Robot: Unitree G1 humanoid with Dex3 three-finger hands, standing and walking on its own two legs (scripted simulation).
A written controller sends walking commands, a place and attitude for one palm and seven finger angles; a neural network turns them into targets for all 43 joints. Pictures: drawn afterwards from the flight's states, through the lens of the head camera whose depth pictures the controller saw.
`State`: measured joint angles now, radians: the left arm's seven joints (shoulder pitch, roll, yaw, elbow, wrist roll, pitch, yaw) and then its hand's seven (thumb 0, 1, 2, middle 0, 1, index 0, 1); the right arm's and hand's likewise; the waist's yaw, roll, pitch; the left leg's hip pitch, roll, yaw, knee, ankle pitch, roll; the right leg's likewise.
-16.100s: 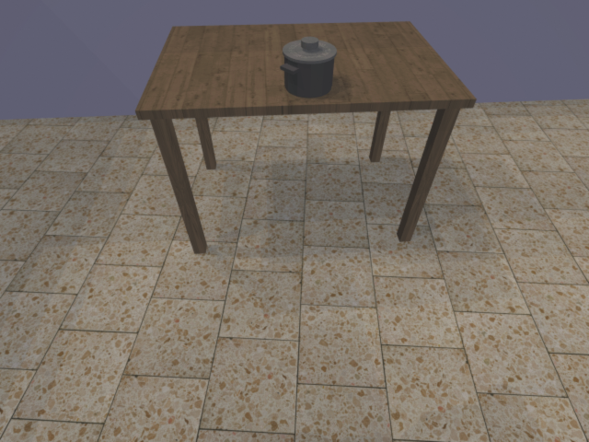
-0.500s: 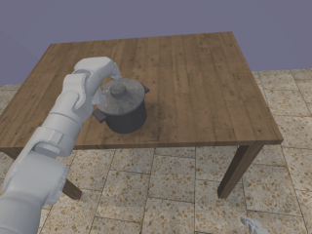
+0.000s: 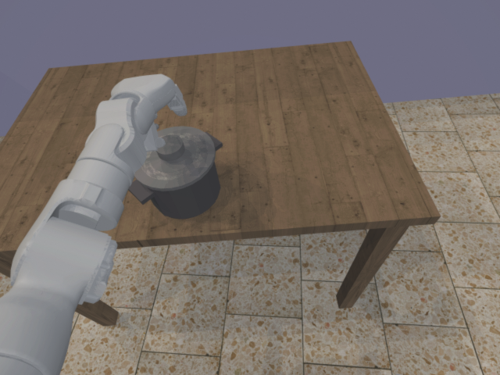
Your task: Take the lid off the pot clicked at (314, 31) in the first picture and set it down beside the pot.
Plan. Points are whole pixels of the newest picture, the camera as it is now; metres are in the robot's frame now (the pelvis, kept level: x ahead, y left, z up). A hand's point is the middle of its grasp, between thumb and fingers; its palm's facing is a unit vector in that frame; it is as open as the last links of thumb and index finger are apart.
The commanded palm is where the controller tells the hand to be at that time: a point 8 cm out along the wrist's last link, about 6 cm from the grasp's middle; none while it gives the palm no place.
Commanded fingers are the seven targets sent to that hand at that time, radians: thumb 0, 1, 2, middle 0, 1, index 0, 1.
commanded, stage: move the open hand above the knob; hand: left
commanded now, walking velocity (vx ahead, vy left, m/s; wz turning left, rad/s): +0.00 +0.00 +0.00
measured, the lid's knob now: (170, 147) +0.50 +0.13 +0.08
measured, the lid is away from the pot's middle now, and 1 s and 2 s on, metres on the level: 0.00 0.00 0.00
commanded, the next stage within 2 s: lower the open fingers around the knob in 0.44 s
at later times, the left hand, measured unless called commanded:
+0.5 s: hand (149, 129) +0.47 +0.14 +0.15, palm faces -0.27 -0.03 -0.96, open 9.8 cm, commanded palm +0.46 +0.14 +0.21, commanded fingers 0.00 -0.27 1.43 -0.85 -0.08 -0.85 -0.08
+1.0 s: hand (157, 143) +0.47 +0.14 +0.12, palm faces -0.33 -0.05 -0.94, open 9.8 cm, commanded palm +0.46 +0.14 +0.18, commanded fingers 0.00 -0.27 1.43 -0.85 -0.08 -0.85 -0.08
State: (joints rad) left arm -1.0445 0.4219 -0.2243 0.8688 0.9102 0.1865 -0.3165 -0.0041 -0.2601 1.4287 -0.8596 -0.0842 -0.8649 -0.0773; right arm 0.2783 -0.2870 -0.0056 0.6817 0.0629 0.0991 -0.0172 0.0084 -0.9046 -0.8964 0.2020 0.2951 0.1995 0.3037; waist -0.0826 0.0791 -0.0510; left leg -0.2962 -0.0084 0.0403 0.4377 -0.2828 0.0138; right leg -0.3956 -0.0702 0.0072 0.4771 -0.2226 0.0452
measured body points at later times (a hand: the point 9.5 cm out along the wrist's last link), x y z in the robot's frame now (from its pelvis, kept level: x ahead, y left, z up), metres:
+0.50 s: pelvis +0.00 +0.01 +0.00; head +0.04 -0.02 +0.45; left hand +0.48 +0.14 +0.20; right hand +0.11 -0.24 -0.14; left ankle -0.05 +0.11 -0.74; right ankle +0.00 -0.15 -0.74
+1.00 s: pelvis +0.00 +0.00 +0.00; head +0.05 -0.03 +0.45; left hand +0.48 +0.14 +0.17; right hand +0.07 -0.26 -0.14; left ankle -0.05 +0.11 -0.74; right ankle +0.00 -0.15 -0.74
